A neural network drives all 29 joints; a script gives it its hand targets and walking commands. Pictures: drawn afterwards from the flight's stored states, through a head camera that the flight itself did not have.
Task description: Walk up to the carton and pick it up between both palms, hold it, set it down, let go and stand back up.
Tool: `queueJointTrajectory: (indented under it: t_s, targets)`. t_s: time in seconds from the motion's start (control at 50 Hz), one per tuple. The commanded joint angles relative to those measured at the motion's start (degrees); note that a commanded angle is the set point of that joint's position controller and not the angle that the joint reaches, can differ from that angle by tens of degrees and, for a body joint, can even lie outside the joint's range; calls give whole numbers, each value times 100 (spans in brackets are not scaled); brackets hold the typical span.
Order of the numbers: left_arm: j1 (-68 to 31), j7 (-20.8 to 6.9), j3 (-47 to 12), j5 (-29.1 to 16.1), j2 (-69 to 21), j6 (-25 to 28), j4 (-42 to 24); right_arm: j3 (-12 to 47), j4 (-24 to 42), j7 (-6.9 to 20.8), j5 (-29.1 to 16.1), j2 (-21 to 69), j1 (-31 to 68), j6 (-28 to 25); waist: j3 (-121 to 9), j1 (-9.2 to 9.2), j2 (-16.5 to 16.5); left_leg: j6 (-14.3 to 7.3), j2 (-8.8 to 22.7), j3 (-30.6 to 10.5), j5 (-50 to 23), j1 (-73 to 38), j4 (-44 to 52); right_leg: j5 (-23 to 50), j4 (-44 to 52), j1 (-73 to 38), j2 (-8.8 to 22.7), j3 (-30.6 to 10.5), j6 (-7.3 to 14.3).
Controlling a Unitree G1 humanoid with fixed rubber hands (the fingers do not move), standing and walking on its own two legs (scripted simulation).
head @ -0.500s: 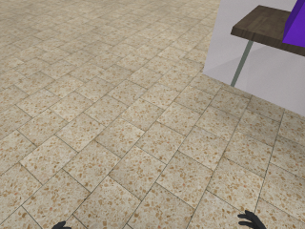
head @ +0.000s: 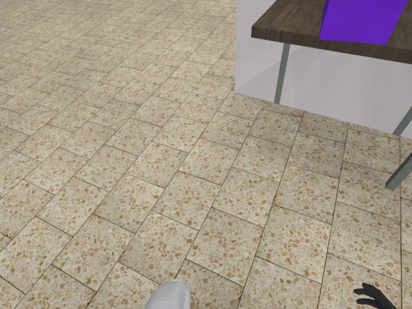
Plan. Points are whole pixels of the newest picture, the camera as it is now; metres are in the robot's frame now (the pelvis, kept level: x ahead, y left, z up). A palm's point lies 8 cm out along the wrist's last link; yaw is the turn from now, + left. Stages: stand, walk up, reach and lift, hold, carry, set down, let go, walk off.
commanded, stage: walk up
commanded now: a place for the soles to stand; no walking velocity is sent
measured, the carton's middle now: out of the picture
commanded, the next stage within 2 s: none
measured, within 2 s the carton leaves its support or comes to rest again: neither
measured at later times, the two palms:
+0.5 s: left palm (71, 277) +0.21 +0.34 -0.11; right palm (354, 253) +0.25 -0.28 -0.07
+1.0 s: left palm (119, 202) +0.40 +0.28 -0.12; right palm (359, 221) +0.33 -0.34 -0.11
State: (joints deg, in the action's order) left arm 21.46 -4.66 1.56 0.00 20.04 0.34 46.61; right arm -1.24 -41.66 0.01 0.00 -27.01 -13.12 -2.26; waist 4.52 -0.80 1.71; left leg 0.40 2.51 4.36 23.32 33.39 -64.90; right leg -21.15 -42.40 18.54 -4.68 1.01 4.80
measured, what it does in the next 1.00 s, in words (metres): walks ahead: left foot, then right foot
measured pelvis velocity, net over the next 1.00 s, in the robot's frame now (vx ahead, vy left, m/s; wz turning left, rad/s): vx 0.28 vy -0.01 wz -0.20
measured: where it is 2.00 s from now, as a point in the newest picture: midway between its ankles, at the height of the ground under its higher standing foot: (235, 235)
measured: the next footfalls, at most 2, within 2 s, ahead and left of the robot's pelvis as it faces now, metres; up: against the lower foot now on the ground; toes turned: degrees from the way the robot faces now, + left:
left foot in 0.34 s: +0.22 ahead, +0.13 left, +0.00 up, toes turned +5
right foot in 0.82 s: +0.39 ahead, -0.13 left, +0.00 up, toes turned -12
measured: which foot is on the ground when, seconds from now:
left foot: up 0.00-0.32, down 0.34-0.82, up 0.84-1.00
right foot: down 0.00-0.36, up 0.38-0.80, down 0.82-1.00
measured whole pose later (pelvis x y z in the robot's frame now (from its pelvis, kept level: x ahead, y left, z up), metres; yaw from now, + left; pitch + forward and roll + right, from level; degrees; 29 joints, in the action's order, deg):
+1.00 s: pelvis +0.28 -0.01 -0.02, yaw -11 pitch -5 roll +2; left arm 16.4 -4.8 1.7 0.0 23.1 0.5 46.0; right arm -1.2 -41.9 -0.2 0.0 -23.5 -13.2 -4.2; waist 9.5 -0.9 -0.8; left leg 0.1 4.1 5.7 32.4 26.1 -68.0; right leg -18.3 -49.1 26.0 -0.5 1.2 3.2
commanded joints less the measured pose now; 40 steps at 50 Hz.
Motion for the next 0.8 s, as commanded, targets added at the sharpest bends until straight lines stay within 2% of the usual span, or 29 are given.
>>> queueJointTrajectory:
  t_s: [0.0,0.04,0.1,0.18,0.24,0.26,0.28,0.3,0.32,0.34,0.36,0.38,0.42,0.44,0.46,0.48,0.58,0.62,0.68,0.72,0.74,0.76,0.78]
  targets:
    - [133,172,770,148,1743,242,-585,-511,35,-57,25,-1077,459,-106,83,-357,-799,-162,228,-625,-802,812,557,-338,3117,-1003,1320,-3030,-632]
    - [247,174,752,144,1699,238,-534,-497,49,-67,30,-1059,614,-127,187,-404,-763,-169,203,-627,-755,929,716,-24,3091,-1139,1329,-3085,-578]
    - [473,196,737,146,1655,235,-466,-476,132,-82,38,-1031,876,-144,279,-493,-752,-215,154,-607,-640,1060,966,827,2920,-1466,1321,-3116,-523]
    - [740,240,728,143,1564,210,-411,-438,259,-128,33,-931,1054,-194,225,-556,-925,-310,-17,-459,-398,1022,1425,3039,2443,-2025,1267,-2988,-558]
    - [844,280,738,148,1564,174,-430,-427,323,-171,33,-887,1168,-242,166,-580,-959,-400,-135,-346,-175,820,2111,4074,1943,-2225,1230,-2918,-455]
    - [772,287,739,151,1556,166,-465,-429,301,-186,34,-866,1059,-267,118,-496,-945,-459,-166,-368,-193,442,2452,4318,1712,-2083,1164,-2808,-467]
    - [448,296,732,135,1567,155,-566,-470,174,-215,45,-880,633,-296,-33,-228,-921,-556,-199,-491,-211,-454,2865,4614,1237,-1564,1025,-2616,-512]
    - [-60,308,711,106,1539,156,-747,-548,-27,-249,57,-934,-71,-343,-302,200,-809,-706,-214,-599,-443,-1956,3340,4839,489,-597,775,-2216,-636]
    - [-434,308,607,72,1333,195,-943,-731,-251,-296,121,-1222,-966,-411,-780,762,-330,-1027,284,-1196,-1066,-4134,4069,4343,-780,892,376,-1505,-945]
    - [-437,279,475,19,839,232,-1063,-970,-358,-349,216,-1726,-1652,-420,-1537,1067,1207,-1590,2255,-3139,-1122,-5763,4002,74,-2790,2440,-115,-994,-939]
    - [-206,319,505,75,1325,185,-915,-1017,-271,-352,120,-1878,-1558,-416,-1739,927,606,-1982,3000,-4118,18,-5662,4439,-1112,-3380,3121,-82,-765,-687]
    - [-398,276,509,150,1590,169,-815,-967,-180,-320,3,-1662,-1204,-405,-1194,850,166,-1827,2818,-3721,558,-4877,4628,-685,-3549,3041,224,-962,-404]
    - [-336,137,477,83,1499,184,-724,-818,-11,-285,53,-1297,-618,-407,-478,492,-7,-1464,2320,-2570,-131,-3966,4656,-115,-3388,2771,496,-964,-274]
    - [-144,80,479,76,1418,153,-603,-771,-1,-280,38,-1197,-383,-433,-295,318,130,-1291,2124,-2003,-645,-3595,4696,50,-3313,2528,603,-908,-302]
    - [-16,32,492,51,1350,123,-546,-731,-5,-264,18,-1170,-334,-456,-143,232,285,-1264,2037,-1595,-1100,-3223,4724,154,-3246,2264,668,-860,-357]
    - [-43,-7,497,50,1311,90,-533,-717,19,-244,14,-1190,-339,-478,36,192,392,-1295,1989,-1351,-1486,-2935,4743,242,-3210,2136,711,-795,-407]
    - [-797,-142,498,61,1347,30,-707,-745,118,-169,33,-1333,-219,-525,767,202,645,-1285,2119,-648,-2679,-2325,4806,493,-1686,2045,1127,-652,-483]
    - [-963,-200,500,49,1382,43,-719,-767,208,-146,49,-1411,-18,-534,862,163,744,-1265,2117,-427,-2520,-2118,4830,595,-1129,1816,1250,-517,-460]
    - [-922,-271,520,69,1424,32,-648,-801,264,-112,85,-1536,356,-520,785,-65,884,-1091,1955,-33,-1891,-1816,4635,603,-276,990,1331,-196,-374]
    - [-535,-261,599,87,1496,35,-494,-818,253,-117,98,-1539,451,-488,363,-264,830,-997,1834,247,-2269,-1821,3881,315,-27,188,1126,147,-270]
    - [-41,-227,679,78,1556,61,-315,-818,237,-117,100,-1493,431,-468,-70,-500,419,-916,1638,433,-2706,-1731,2829,437,340,-627,964,188,-192]
    - [788,-144,815,95,1770,136,-9,-755,247,-113,115,-1243,292,-439,-563,-855,-425,-753,1195,462,-2806,-1276,1052,342,631,-1714,580,-55,-56]
    - [1124,-13,931,108,2174,153,0,-619,242,-82,45,-790,11,-414,-594,-1075,-1758,-481,357,597,-1880,-802,-629,-33,1276,-1815,656,-998,158]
